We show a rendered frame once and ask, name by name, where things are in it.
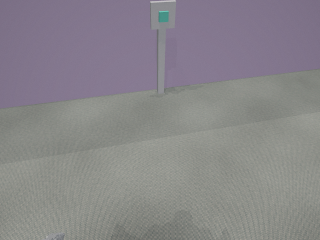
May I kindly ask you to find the button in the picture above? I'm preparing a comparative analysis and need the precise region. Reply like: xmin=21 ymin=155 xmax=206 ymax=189
xmin=158 ymin=10 xmax=169 ymax=23

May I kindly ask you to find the panel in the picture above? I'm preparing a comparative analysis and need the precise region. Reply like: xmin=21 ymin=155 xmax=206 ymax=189
xmin=150 ymin=0 xmax=176 ymax=94

